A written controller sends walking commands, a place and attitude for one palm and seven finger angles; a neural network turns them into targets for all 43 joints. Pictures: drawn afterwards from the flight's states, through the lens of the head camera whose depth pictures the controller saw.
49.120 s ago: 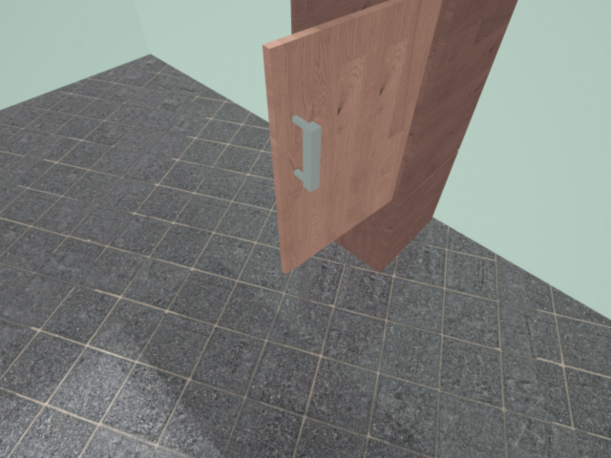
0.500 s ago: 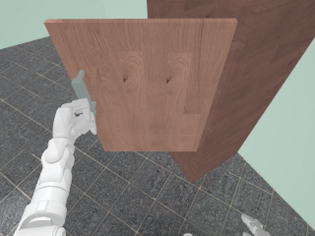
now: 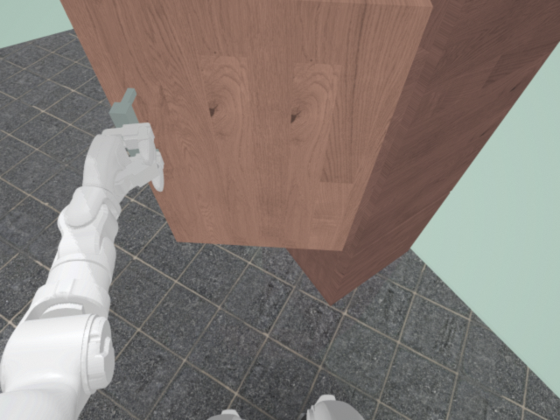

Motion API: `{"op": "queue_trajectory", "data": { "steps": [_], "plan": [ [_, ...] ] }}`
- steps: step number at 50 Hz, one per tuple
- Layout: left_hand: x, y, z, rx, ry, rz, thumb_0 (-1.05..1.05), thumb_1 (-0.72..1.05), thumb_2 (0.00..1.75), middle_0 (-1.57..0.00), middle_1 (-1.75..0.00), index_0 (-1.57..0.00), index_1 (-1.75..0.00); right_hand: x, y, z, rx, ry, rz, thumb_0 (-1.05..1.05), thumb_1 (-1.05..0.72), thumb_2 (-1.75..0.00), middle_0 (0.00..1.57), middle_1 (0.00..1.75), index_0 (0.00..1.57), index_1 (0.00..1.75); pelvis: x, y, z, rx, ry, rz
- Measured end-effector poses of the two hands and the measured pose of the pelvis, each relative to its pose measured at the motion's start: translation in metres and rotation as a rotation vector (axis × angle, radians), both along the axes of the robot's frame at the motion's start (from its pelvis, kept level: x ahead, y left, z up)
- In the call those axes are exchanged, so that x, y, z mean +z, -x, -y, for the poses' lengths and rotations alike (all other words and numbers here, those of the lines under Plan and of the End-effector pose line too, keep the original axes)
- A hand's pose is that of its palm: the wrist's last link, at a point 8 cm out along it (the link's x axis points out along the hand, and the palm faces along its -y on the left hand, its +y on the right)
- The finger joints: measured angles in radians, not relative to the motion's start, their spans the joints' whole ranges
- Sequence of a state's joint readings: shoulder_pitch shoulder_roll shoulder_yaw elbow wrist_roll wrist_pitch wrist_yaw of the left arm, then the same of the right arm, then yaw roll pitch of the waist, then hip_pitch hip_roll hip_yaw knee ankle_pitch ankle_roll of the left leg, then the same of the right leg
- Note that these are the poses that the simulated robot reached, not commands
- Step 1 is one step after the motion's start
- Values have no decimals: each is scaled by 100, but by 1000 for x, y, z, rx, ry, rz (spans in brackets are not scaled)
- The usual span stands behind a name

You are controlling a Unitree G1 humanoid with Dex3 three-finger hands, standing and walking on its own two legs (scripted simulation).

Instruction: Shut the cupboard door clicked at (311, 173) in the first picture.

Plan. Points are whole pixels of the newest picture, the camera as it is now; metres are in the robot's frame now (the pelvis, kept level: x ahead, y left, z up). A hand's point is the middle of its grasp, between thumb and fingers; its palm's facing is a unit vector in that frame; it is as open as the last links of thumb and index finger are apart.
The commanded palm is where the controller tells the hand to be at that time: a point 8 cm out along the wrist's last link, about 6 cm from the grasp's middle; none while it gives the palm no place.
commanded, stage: push the door shut along its arc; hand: left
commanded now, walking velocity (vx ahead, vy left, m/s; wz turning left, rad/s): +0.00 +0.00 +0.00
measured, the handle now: (140, 135) +0.52 +0.21 +0.09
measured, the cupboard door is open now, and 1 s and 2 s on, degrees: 53 43 28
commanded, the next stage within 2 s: pull the fist back off the door in 1.32 s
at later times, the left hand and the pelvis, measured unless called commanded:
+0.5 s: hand (199, 134) +0.52 +0.12 +0.09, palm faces -0.27 -0.96 +0.00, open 3.1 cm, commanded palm +0.51 +0.17 +0.09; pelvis +0.00 +0.01 -0.02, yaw -1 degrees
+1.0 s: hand (206, 122) +0.54 +0.10 +0.10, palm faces -0.35 -0.94 -0.01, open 3.4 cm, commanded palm +0.56 +0.15 +0.09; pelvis +0.01 +0.00 -0.02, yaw -1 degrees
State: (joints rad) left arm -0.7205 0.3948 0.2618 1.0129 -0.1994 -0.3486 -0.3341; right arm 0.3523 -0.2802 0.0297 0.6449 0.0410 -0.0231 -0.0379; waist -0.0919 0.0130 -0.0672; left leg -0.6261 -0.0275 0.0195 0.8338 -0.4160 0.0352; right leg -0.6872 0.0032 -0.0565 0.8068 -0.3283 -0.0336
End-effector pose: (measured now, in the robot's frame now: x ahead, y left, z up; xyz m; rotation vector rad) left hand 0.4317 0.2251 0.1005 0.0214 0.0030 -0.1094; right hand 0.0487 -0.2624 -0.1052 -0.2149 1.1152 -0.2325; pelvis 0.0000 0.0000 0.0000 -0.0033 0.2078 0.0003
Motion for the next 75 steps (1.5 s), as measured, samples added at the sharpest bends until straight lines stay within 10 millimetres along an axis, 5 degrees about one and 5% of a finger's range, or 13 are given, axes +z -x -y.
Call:
{"op": "queue_trajectory", "data": {
  "steps": [13,29,37,56,72,75],
  "plan": [
    [-4,-38,11,-76,-10,-26,2,90,90,-130,-150,-131,-150,-6,41,-2,-34,28,-110,1,-90,-90,20,30,20,30,-9,7,-7,7,13,-60],
    [-4,-96,59,-175,7,-43,2,90,91,-130,-150,-130,-150,-9,76,-11,-114,15,-201,1,-90,-90,20,30,20,30,-17,-1,-9,-23,15,-129],
    [-3,-102,58,-200,-13,-65,1,89,92,-130,-150,-130,-150,-9,83,-12,-134,-9,-259,1,-90,-90,21,30,20,30,-15,-10,-4,-30,15,-133],
    [1,-115,66,-264,-4,-81,5,95,98,-130,-150,-130,-150,-10,64,17,-77,91,-215,1,-90,-90,20,30,20,30,-25,2,4,4,33,-161],
    [-2,-146,84,-295,-6,-74,2,102,102,-130,-150,-130,-150,-25,117,-5,-142,79,-324,1,-90,-90,21,30,20,30,-47,11,-3,-3,49,-239],
    [-5,-154,88,-151,98,-89,2,95,100,-130,-150,-130,-150,-24,125,-15,-131,55,-344,1,-90,-90,20,30,20,30,-48,10,-5,0,58,-266]
  ]
}}
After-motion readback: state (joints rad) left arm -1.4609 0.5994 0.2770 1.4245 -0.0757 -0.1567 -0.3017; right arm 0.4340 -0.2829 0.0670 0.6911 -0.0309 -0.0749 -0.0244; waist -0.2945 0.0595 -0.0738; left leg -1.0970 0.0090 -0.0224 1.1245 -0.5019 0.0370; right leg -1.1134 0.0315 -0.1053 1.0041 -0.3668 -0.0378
